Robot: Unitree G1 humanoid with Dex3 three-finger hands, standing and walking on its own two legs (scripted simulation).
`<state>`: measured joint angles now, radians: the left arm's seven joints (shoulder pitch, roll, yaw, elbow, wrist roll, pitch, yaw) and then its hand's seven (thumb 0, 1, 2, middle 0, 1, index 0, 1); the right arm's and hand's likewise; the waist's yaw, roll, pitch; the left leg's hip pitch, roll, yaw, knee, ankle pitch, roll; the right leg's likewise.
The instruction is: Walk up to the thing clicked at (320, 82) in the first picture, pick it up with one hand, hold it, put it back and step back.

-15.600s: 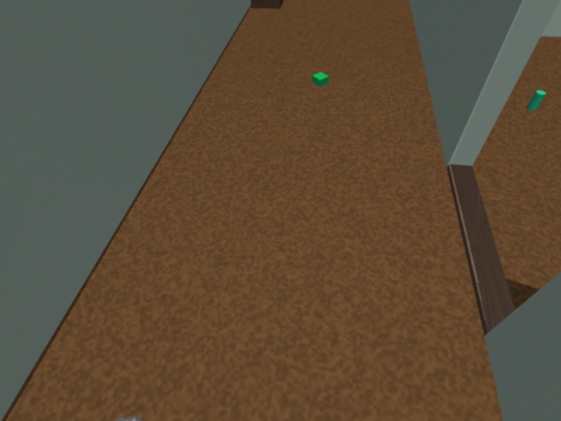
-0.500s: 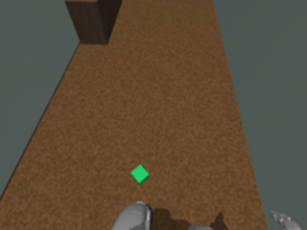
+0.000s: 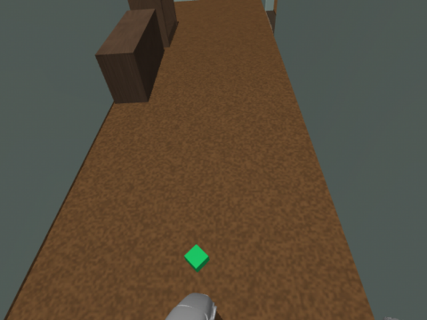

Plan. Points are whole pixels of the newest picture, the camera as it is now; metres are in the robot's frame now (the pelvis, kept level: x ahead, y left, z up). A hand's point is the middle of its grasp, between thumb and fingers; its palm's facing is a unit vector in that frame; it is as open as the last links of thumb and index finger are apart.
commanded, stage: walk up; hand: left
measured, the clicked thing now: (196, 258) +0.50 +0.23 -0.75
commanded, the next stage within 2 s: none
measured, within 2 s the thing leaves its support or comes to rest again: neither
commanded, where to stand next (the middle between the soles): +0.12 +0.01 m, yaw +7 degrees
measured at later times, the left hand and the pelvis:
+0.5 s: hand out of the picture +0.10 +0.29 -0.15, palm faces +0.09 -0.95 -0.31, open 7.4 cm; pelvis +0.05 +0.01 -0.01, yaw +7 degrees
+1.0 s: hand out of the picture +0.07 +0.30 -0.17, palm faces +0.23 -0.85 -0.48, open 7.4 cm; pelvis +0.02 -0.01 -0.05, yaw +14 degrees
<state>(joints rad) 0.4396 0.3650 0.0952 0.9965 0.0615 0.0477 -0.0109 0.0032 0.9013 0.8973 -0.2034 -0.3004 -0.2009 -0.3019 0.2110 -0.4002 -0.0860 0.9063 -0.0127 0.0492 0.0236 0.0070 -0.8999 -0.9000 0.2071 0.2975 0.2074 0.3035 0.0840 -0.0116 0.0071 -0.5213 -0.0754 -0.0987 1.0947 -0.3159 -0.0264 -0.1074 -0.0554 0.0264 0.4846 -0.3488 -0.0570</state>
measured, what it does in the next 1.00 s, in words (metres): steps on the spot: left foot, then right foot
